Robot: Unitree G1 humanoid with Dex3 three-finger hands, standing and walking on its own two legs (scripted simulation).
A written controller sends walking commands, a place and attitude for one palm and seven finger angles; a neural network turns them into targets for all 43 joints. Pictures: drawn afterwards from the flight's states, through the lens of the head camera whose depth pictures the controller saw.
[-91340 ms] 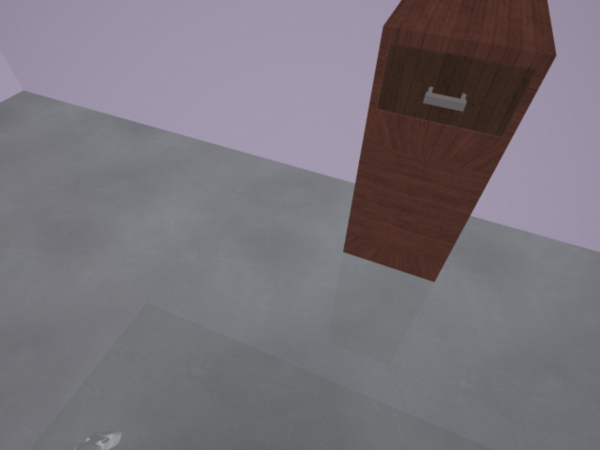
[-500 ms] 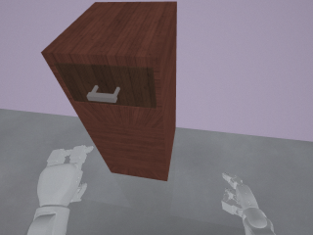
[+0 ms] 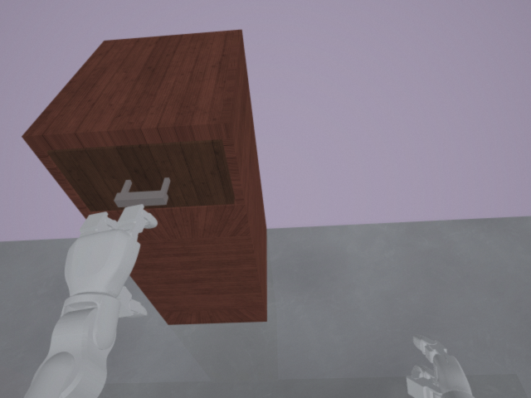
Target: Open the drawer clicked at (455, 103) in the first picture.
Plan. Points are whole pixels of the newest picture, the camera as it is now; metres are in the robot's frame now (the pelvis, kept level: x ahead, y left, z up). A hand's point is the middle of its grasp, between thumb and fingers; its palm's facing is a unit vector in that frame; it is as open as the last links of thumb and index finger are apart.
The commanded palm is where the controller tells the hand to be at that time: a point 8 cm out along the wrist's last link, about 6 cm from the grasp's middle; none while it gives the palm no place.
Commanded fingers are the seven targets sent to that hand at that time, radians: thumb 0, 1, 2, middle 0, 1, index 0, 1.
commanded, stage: raise the hand with hooked fingers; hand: left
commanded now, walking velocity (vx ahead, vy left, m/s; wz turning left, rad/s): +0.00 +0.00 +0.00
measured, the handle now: (144, 191) +0.48 +0.31 +0.02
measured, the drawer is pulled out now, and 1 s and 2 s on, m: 0.00 0.00 0.00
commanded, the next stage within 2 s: move the hooked fingers above the handle in 0.70 s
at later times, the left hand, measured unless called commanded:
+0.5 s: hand (92, 244) +0.28 +0.28 +0.12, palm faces +0.00 -0.11 -0.99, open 13.9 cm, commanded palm +0.25 +0.29 +0.19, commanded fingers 0.00 -0.50 0.30 -0.30 -1.20 -0.30 -1.20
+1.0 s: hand (99, 239) +0.29 +0.27 +0.12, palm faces +0.04 -0.09 -1.00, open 13.8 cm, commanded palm +0.27 +0.29 +0.18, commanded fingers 0.00 -0.50 0.30 -0.30 -1.20 -0.30 -1.20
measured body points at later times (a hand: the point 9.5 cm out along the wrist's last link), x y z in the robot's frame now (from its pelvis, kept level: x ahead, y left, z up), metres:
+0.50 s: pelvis -0.02 +0.04 +0.01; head -0.02 +0.01 +0.46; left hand +0.28 +0.28 +0.17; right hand +0.17 -0.16 -0.09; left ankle -0.03 +0.12 -0.73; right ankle -0.01 -0.09 -0.73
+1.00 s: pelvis -0.01 +0.02 +0.01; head +0.00 -0.01 +0.46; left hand +0.28 +0.27 +0.17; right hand +0.20 -0.19 -0.09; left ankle -0.03 +0.12 -0.73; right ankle -0.01 -0.09 -0.73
